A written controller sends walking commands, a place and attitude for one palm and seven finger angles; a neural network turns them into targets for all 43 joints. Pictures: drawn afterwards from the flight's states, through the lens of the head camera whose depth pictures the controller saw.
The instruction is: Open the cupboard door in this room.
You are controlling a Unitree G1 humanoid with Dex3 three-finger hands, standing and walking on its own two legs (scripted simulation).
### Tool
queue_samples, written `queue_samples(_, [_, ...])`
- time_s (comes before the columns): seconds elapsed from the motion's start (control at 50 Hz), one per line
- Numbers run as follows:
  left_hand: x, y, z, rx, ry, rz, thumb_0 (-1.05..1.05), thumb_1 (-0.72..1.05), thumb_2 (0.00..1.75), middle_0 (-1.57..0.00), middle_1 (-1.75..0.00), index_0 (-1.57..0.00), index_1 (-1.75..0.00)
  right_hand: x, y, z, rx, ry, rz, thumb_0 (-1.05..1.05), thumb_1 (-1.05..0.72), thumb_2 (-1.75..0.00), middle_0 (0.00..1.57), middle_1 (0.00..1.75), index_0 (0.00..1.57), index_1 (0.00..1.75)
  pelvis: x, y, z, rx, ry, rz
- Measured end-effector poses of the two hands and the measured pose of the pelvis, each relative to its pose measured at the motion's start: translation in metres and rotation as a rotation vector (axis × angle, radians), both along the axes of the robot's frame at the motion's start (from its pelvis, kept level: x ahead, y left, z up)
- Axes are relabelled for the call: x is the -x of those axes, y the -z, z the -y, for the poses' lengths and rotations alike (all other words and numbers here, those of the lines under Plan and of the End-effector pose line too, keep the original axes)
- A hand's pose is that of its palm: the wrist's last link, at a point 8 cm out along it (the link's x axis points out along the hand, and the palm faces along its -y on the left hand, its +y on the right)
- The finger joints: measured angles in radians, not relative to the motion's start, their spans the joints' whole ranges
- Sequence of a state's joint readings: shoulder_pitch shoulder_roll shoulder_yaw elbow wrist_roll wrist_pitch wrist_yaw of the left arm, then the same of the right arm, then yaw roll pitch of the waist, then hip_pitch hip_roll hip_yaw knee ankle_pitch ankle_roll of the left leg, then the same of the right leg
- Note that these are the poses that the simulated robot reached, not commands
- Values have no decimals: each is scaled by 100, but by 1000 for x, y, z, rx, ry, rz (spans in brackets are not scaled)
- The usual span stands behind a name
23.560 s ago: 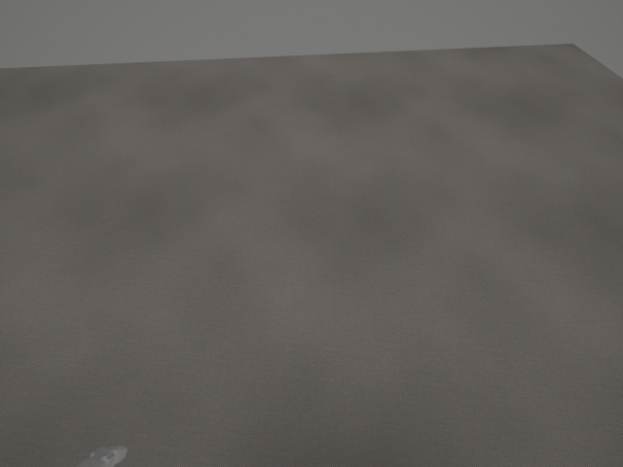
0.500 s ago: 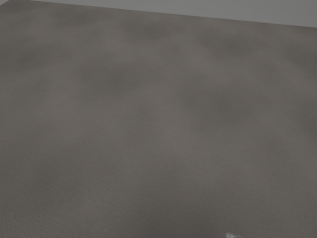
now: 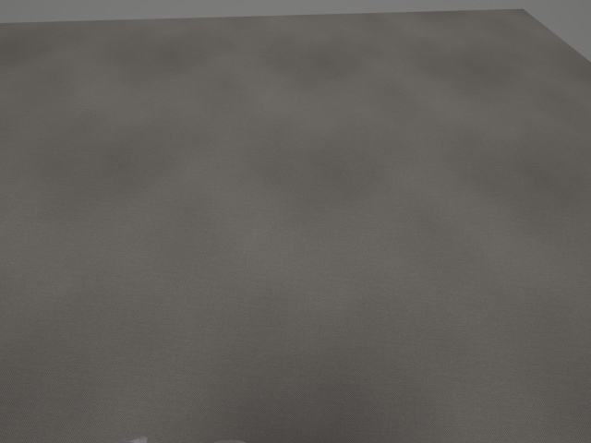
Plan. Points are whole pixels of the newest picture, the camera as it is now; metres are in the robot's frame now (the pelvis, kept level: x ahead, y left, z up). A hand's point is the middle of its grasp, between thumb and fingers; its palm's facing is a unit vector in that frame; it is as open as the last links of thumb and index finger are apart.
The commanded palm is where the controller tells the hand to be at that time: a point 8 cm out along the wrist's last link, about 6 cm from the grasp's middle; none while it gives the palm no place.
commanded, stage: turn or walk to find it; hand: left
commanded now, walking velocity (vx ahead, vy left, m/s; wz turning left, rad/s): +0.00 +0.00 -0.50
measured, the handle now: out of the picture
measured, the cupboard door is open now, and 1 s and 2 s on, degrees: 0 0 0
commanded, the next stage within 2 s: none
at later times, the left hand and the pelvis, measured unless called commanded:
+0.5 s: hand out of the picture +0.14 +0.14 -0.16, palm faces -0.30 -0.92 -0.26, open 7.4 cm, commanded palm none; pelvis -0.03 -0.02 -0.01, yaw -17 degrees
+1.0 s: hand out of the picture +0.09 +0.17 -0.17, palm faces -0.41 -0.88 -0.22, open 7.4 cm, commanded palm none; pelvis -0.05 +0.01 +0.00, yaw -30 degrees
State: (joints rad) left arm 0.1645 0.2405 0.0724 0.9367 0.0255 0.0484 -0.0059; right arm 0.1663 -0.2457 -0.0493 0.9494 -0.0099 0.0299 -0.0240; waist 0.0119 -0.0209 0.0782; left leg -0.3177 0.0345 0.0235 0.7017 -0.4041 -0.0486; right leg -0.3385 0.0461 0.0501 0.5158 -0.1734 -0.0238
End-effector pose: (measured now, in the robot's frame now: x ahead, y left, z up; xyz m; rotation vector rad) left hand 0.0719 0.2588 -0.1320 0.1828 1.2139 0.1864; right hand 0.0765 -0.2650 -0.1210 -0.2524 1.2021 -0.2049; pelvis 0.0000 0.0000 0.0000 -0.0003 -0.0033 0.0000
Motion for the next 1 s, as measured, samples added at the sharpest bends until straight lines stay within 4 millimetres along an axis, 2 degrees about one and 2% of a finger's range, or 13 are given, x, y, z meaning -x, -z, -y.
queue_samples(0.06, [-10, 8, -12, 14, 29, 11, 0, 90, 89, -20, -30, -20, -30, 17, -2, -14, 10, 30, 23, 1, -91, -90, 20, 30, 20, 30, 5, 4, -12, 1, 33, 5])
queue_samples(0.14, [-22, 1, -19, 22, 86, 4, 0, 91, 89, -20, -30, -20, -30, 46, -8, -31, -4, 80, 3, 1, -91, -90, 20, 30, 20, 30, 9, -4, -22, 19, 84, 11])
queue_samples(0.26, [-36, -7, -14, 24, 157, 5, 0, 91, 90, -20, -30, -20, -30, 84, -7, -44, -39, 174, -32, 1, -91, -90, 20, 30, 20, 30, 12, -10, -24, 28, 154, 7])
queue_samples(0.32, [-45, -8, -1, 22, 202, -4, 0, 91, 90, -20, -30, -19, -30, 104, -2, -44, -62, 231, -48, 1, -91, -90, 20, 30, 20, 30, 15, -9, -20, 21, 193, 6])
queue_samples(0.4, [-60, -9, 28, 15, 280, 2, 1, 91, 90, -19, -30, -19, -30, 135, 11, -37, -96, 310, -77, 1, -90, -90, 20, 30, 21, 30, 21, -5, -8, 10, 243, 5])
queue_samples(0.48, [-74, -8, 63, -5, 361, 55, 0, 91, 90, -20, -30, -19, -30, 167, 33, -18, -128, 382, -105, 1, -90, -90, 20, 30, 21, 30, 29, 8, 12, -7, 294, 7])
queue_samples(0.54, [-71, -13, 83, -10, 387, 79, 0, 91, 89, -20, -30, -20, -30, 182, 38, -4, -125, 412, -137, 1, -91, -90, 20, 30, 20, 30, 37, 8, 20, -3, 311, 16])
queue_samples(0.66, [-52, -21, 98, -10, 409, 34, 0, 90, 89, -20, -30, -20, -30, 182, 23, 19, -98, 433, -86, 1, -91, -90, 20, 30, 20, 30, 46, -5, 29, -26, 368, 16])
queue_samples(0.76, [-40, -18, 96, -4, 427, 0, 0, 90, 89, -20, -30, -20, -30, 175, 12, 30, -65, 442, -31, 1, -91, -90, 20, 30, 20, 30, 50, -8, 29, -26, 412, 7])
queue_samples(0.88, [-31, -8, 77, -3, 437, -46, 0, 90, 89, -20, -30, -20, -30, 160, 1, 29, -23, 447, 22, 1, -91, -90, 20, 30, 20, 30, 50, -6, 19, -11, 464, -7])
queue_samples(1.0, [-35, 10, 45, 0, 461, -97, 0, 90, 89, -20, -30, -20, -30, 146, -10, 9, 28, 466, 97, 1, -91, -90, 20, 30, 20, 30, 45, 1, -5, 12, 522, -24])
